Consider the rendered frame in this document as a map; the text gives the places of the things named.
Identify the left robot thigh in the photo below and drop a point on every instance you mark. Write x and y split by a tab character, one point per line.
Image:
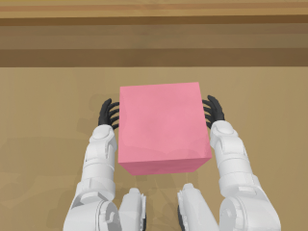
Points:
132	211

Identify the right robot forearm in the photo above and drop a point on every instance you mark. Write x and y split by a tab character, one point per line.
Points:
235	173

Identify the robot left hand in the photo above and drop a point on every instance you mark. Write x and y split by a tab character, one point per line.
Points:
105	114

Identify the left robot forearm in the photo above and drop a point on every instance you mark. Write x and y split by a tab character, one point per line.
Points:
97	182

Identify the robot right hand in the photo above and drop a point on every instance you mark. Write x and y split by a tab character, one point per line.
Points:
215	111

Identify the left robot upper arm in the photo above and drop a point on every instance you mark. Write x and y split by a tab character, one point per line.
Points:
100	215

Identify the right robot upper arm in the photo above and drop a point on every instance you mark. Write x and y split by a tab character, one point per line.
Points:
241	213

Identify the robot right shin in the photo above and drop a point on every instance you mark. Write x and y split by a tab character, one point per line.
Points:
185	222

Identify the carton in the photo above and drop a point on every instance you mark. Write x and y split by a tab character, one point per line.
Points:
162	129

